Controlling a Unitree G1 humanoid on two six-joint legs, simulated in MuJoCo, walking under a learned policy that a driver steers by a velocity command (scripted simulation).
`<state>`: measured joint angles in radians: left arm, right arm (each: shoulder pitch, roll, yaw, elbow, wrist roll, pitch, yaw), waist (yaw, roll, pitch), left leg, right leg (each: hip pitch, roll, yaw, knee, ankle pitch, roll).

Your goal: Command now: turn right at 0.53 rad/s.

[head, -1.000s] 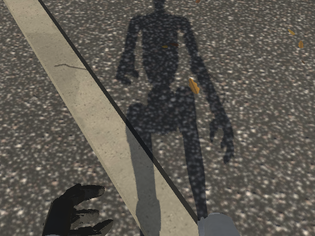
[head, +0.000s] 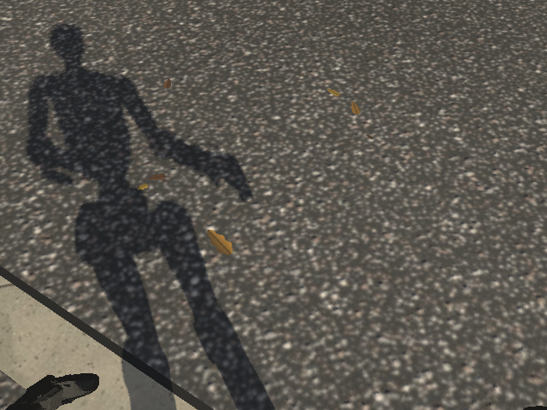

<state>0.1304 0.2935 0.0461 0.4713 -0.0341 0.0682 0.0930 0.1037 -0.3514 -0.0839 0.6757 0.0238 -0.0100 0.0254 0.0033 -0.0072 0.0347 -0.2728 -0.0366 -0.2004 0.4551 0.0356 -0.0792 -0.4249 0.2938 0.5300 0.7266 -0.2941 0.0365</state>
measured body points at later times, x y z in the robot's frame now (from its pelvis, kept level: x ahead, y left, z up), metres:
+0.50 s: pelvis +0.01 +0.02 -0.09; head +0.04 +0.03 +0.36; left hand +0.25 +0.21 -0.17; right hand -0.04 -0.23 -0.21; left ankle -0.04 +0.16 -0.82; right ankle -0.02 -0.10 -0.58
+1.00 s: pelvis +0.25 -0.09 +0.02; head +0.26 -0.09 +0.47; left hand +0.17 +0.17 -0.11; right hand +0.52 -0.28 -0.05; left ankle +0.38 +0.03 -0.60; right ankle +0.12 -0.21 -0.71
